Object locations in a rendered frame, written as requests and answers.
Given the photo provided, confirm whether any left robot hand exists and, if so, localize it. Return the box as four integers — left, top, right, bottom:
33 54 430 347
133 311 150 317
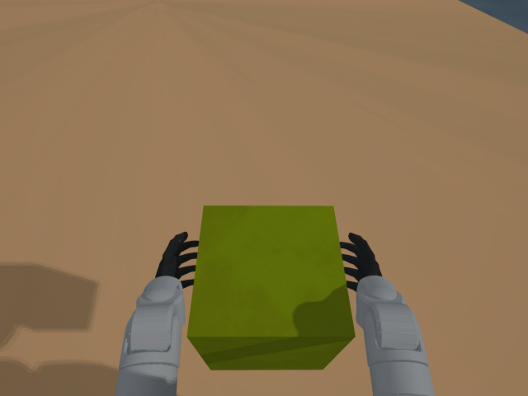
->
155 232 199 289

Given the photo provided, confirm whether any carton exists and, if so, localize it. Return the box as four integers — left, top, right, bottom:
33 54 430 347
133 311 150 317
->
187 205 356 370

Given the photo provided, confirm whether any right robot hand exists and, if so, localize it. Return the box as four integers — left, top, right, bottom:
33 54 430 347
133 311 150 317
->
340 233 383 292

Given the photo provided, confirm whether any robot right forearm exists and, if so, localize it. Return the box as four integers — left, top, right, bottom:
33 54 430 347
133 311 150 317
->
356 276 436 396

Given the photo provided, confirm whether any robot left forearm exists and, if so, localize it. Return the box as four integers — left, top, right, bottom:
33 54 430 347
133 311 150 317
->
115 276 186 396

